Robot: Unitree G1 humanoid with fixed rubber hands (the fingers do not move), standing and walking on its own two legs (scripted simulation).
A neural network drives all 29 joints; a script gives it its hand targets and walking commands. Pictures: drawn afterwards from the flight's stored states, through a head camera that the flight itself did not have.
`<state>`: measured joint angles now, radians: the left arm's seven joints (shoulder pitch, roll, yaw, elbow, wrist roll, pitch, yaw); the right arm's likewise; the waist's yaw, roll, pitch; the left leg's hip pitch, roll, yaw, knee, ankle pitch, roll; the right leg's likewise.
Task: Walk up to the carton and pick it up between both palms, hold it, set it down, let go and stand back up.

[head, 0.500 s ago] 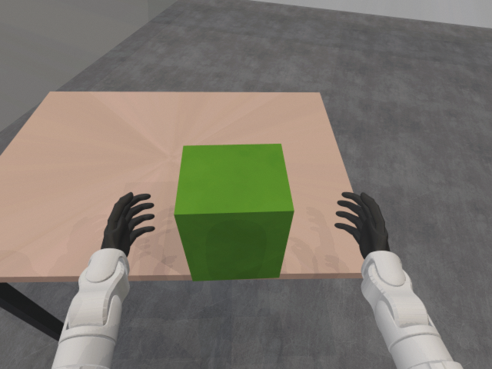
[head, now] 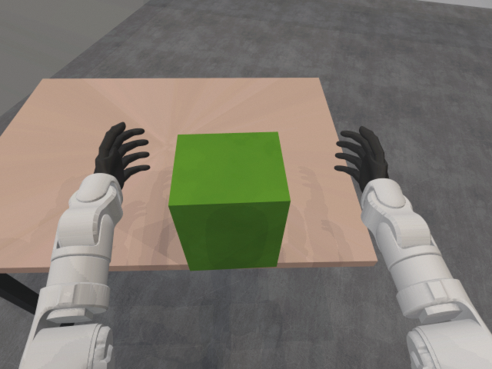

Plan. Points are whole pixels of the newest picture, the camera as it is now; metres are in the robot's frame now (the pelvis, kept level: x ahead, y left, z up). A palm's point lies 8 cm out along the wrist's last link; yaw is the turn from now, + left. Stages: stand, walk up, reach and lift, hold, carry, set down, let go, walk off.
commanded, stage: reach and lift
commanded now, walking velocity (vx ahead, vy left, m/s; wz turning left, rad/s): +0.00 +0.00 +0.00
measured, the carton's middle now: (231, 205) +0.42 +0.06 -0.02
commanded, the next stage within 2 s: none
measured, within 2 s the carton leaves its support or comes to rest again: neither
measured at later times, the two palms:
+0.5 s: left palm (111, 155) +0.41 +0.25 +0.13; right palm (360, 153) +0.43 -0.16 +0.12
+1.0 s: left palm (133, 199) +0.40 +0.24 +0.03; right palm (343, 194) +0.42 -0.15 +0.03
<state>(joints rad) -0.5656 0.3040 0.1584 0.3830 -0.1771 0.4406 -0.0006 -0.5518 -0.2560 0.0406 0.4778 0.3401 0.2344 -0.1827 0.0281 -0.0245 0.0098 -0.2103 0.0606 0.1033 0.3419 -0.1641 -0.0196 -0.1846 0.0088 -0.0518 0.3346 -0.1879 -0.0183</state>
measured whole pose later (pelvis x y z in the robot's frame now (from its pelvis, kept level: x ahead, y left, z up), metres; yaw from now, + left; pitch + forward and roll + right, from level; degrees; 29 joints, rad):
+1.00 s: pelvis +0.00 +0.01 -0.02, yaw +1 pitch +19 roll -1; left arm -0.85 0.27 0.01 1.37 -0.22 -0.35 0.01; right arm -0.82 -0.20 0.10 1.29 0.34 -0.29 -0.11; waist 0.02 -0.01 -0.22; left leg -0.68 0.07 0.06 0.60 -0.24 -0.01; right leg -0.62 0.00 -0.08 0.56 -0.25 -0.02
